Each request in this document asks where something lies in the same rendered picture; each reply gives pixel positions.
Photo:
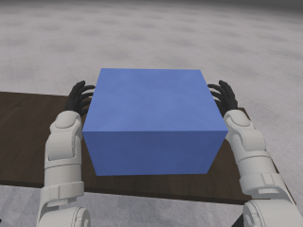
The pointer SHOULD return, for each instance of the robot right upper arm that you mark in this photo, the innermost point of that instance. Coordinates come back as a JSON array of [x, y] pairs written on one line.
[[270, 213]]

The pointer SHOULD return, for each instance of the carton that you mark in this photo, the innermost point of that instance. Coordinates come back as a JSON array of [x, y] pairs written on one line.
[[152, 122]]

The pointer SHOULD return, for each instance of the right robot hand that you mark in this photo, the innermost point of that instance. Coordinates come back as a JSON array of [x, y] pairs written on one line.
[[226, 96]]

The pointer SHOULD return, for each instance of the robot right forearm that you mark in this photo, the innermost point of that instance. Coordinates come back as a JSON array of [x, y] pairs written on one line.
[[258, 174]]

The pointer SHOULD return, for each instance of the robot left upper arm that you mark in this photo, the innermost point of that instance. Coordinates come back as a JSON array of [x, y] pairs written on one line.
[[68, 217]]

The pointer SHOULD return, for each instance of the robot left forearm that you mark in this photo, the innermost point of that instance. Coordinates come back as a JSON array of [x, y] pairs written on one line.
[[62, 164]]

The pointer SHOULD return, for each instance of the left robot hand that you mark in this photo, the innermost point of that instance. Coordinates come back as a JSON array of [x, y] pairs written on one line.
[[75, 99]]

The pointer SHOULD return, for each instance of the table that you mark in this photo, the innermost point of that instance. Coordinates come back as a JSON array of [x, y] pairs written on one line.
[[25, 121]]

